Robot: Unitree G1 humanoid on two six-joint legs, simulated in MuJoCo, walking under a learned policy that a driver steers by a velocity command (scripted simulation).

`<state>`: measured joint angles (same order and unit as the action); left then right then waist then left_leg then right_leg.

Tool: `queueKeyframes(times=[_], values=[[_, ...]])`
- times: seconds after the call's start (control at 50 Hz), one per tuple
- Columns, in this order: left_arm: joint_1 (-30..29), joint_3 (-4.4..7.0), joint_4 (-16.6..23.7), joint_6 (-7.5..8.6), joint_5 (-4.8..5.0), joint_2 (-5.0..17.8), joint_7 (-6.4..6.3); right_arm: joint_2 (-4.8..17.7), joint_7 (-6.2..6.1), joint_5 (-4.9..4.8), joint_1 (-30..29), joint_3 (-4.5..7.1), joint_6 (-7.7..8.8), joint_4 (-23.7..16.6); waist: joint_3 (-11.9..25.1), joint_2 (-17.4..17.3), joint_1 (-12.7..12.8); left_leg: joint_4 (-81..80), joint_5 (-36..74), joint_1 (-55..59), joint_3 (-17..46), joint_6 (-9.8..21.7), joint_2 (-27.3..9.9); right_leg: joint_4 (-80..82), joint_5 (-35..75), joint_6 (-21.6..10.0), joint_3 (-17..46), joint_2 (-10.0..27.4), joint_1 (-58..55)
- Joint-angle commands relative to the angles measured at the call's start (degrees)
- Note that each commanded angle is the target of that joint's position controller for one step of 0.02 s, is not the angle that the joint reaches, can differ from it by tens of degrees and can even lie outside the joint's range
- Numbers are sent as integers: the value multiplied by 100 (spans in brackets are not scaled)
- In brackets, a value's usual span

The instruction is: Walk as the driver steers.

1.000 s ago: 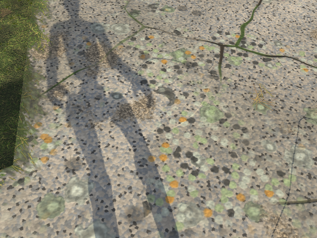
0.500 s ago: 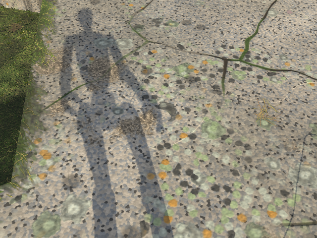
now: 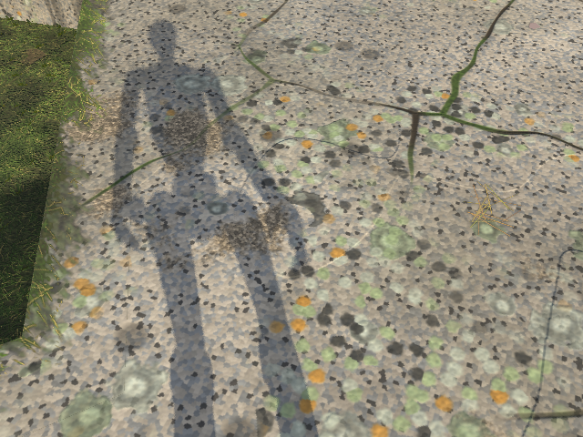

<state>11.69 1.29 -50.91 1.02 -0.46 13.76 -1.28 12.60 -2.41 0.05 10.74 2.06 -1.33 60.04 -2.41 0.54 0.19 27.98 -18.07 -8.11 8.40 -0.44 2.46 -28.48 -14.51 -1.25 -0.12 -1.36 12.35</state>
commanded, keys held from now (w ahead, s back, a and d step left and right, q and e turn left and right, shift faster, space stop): shift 0.32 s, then w+shift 0.68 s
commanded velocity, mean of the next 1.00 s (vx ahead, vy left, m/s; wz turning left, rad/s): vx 0.46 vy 0.00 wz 0.00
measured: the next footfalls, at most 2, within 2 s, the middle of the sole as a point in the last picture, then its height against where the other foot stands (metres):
left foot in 0.64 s outside the picture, level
right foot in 1.12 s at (344, 417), level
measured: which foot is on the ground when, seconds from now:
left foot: down 0.00-0.36, up 0.38-0.62, down 0.64-1.00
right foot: down 0.00-0.62, up 0.64-1.00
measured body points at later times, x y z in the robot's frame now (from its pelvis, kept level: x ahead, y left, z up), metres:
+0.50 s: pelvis +0.02 +0.01 +0.01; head +0.02 +0.02 +0.46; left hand +0.04 +0.27 -0.14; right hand +0.06 -0.25 -0.13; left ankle -0.03 +0.13 -0.69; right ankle +0.01 -0.11 -0.74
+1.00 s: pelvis +0.23 +0.05 -0.01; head +0.26 +0.07 +0.44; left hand +0.49 +0.26 -0.09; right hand +0.11 -0.17 -0.14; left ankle +0.04 +0.16 -0.74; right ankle +0.47 -0.12 -0.67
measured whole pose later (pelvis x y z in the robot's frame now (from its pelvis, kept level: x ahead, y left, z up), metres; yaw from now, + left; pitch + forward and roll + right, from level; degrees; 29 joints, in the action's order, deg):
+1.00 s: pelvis +0.23 +0.05 -0.01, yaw +0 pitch +3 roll -1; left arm -0.5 1.0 -41.2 5.5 2.2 14.1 3.3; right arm 9.9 -0.8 -0.6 31.8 -0.4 6.3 60.3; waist 0.9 1.6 -6.3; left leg 4.7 -19.7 12.0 -2.3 -0.1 -1.4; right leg -39.4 7.1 -1.4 -1.7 5.4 45.4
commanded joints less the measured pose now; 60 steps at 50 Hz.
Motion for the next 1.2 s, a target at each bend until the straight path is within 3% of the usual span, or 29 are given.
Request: queueKeyframes(times=[0.02, 0.32, 0.34, 0.36, 0.38, 0.4, 0.42, 0.44, 0.48, 0.54, 0.6, 0.62, 0.64, 0.66, 0.68, 0.7, 0.72, 0.74, 0.78, 0.88, 1.02, 1.06, 1.08, 1.1, 1.12, 1.14, 1.16, 1.18, 1.2], values=[[-16, 113, 150, 69, 6, 609, -21, 614, -23, 1, 84, 98, 52, -49, 120, -58, -11, -461, 1158, -386, 90, 119, -213, 498, 680, -68, 343, 339, -293], [128, 41, -387, 57, 33, 569, -22, 518, -47, 4, 335, 25, 84, 310, 57, -43, 11, -545, 1102, -438, -29, 61, -189, 592, 647, -138, 374, 330, -308], [295, 60, -496, 39, 42, 606, -34, 439, -54, -24, 536, 13, 77, 389, 315, 64, 12, -385, 27, -421, -262, 113, -5, 693, -728, -196, 369, 262, -433], [425, 142, -533, 20, 119, 845, -48, 504, -47, -85, 545, 36, 91, 349, 183, 289, 70, -3, -1246, -813, -461, 207, 154, 887, -2399, -391, 698, 402, -388], [736, 201, -596, 39, 184, 1028, -60, 584, -16, -107, 261, 52, 164, 170, -112, 573, 223, 509, -1806, -1548, -528, 273, 110, 1360, -3704, -729, 1564, 952, -415], [984, 274, -654, 106, 221, 1259, -62, 400, 42, -157, -62, 2, 299, -68, -334, 1099, 301, 1349, -1279, -1968, -809, 264, 29, 2096, -4376, -1169, 2818, 1802, -407], [908, 309, -595, 196, 181, 1307, -76, 463, 96, -168, -439, 4, 421, -271, -684, 1050, 341, 2116, -875, -2323, -655, 256, -377, 2493, -3919, -1438, 3496, 2338, -104], [733, 285, -489, 297, 90, 1184, -61, 551, 143, -150, -546, 46, 517, -351, -650, 753, 262, 2726, -872, -2577, -492, 289, -585, 2510, -3221, -1416, 3507, 2418, -108], [227, 221, -225, 403, 158, 909, 5, 466, 207, -147, -154, 64, 664, -301, -211, 503, -70, 2654, -557, -2494, -491, 375, -825, 2317, -2245, -1031, 2636, 2057, -201], [62, 277, -101, 354, 290, 1126, 6, 343, 195, -139, 86, 67, 766, -223, 22, 804, -227, 942, -196, -878, -1098, 225, -492, 2220, -1482, -728, 1198, 1257, 581], [32, 266, 26, 281, 320, 1075, 28, 316, 196, -144, 847, 99, 757, 61, 10, 400, -550, -59, 502, 441, -1689, 87, -87, 1346, -1886, -795, 856, 1042, 1400], [-128, 180, 161, 294, 270, 801, 56, 378, 189, -166, 1364, 132, 758, 222, 62, 68, -751, -234, 406, 1048, -1455, 155, -206, 615, -1725, -690, 725, 898, 1891], [-482, 26, 395, 341, 182, 287, 127, 743, 158, -151, 2101, 227, 797, 306, 225, -978, -1056, -908, -620, 1779, 139, 476, -1278, -1410, -1132, -359, 176, 496, 2816], [-594, -79, 727, 493, 190, -94, 162, 1279, 230, -84, 2314, 293, 866, 146, 290, -1577, -957, -1566, -2244, 2257, 2654, 1211, -2383, -3048, -1198, -304, 173, -5, 4274], [-670, -91, 890, 595, 395, 68, 184, 1323, 287, 2, 2016, 286, 952, 119, 150, -1250, -790, -1894, -3508, 1950, 3700, 1704, -2910, -4100, -985, -460, 717, 332, 5117], [-756, -61, 977, 643, 425, 345, 220, 973, 336, 13, 1509, 167, 1015, -93, -98, -794, -588, -1746, -3086, 1839, 3222, 1535, -2733, -4505, -465, -529, 832, 583, 5556], [-594, -42, 927, 649, 285, 424, 241, 832, 376, 1, 1226, 96, 1009, -200, 25, -586, -396, -1619, -2371, 1645, 2442, 1310, -2426, -4500, -13, -502, 713, 783, 5370], [-499, -15, 895, 639, 158, 487, 242, 761, 404, -15, 1054, 52, 971, -274, 41, -501, -266, -1714, -1883, 1259, 1891, 1160, -2145, -4185, 292, -417, 655, 923, 5009], [-546, 34, 910, 532, 128, 532, 267, 573, 373, 11, 1102, -32, 926, -276, -171, -622, -198, -2065, -1218, 610, 1147, 1068, -1747, -3757, 921, -143, 446, 964, 4473], [-1408, 27, 1215, 478, 198, 343, 283, 612, 184, -43, 1675, -73, 904, -184, -583, -516, -401, -2655, 505, 252, -113, 1039, -1394, -2252, 2030, 123, -109, 778, 3877], [-2431, 0, 1682, 600, 307, 227, 627, 807, 110, -90, 2193, -34, 715, -221, -905, -578, -470, -2606, 2094, 1508, -843, 935, -1739, -394, 1933, -170, -381, 478, 3195], [-2213, 80, 1752, 579, 304, 441, 623, 1027, 119, 10, 2181, 37, 648, -239, -521, -960, -173, -1832, 4895, 1900, -940, 883, -1867, -387, 1291, -364, -628, 117, 2440], [-1688, 181, 1685, 532, 324, 667, 573, 1142, 114, 102, 2172, 77, 590, -226, -68, -1248, 190, -1077, 6465, 2110, -962, 838, -1925, -532, 917, -498, -717, -93, 1788], [-437, 338, 1365, 473, 371, 965, 488, 1210, 104, 182, 2029, 102, 509, -247, 658, -1423, 855, 283, 7453, 1766, -1112, 749, -1862, -631, 754, -681, -819, -284, 295], [1042, 472, 917, 401, 373, 1272, 390, 1206, 84, 192, 1806, 83, 497, -432, 1465, -1182, 1521, 2111, 6399, 151, -1017, 612, -1676, -922, 558, -884, -58, 275, -2046], [1729, 597, 650, 404, 143, 1829, 365, 49, 211, 133, 2565, -166, 666, -661, 2682, 927, 857, 4609, 1892, -2457, -644, 354, -528, -314, -2677, -1725, 3173, 1853, -4496], [1958, 510, 475, 439, 128, 1457, 374, 255, 265, -157, 2365, -145, 963, -576, 3289, 1517, 991, 5380, -708, -2994, 296, 557, -97, 1127, -4029, -1730, 5162, 2200, -4615], [1601, 387, 366, 474, 100, 1000, 354, 816, 266, -437, 1359, 41, 1049, -938, 1949, 1368, 949, 5750, -546, -3678, 132, 700, -429, 1413, -3236, -1336, 4432, 2031, -3825], [1266, 344, 362, 522, 58, 852, 368, 804, 241, -438, 764, 11, 1098, -1126, 1214, 583, 844, 5665, -304, -3653, -30, 734, -658, 1386, -1994, -1216, 3463, 1867, -2753]])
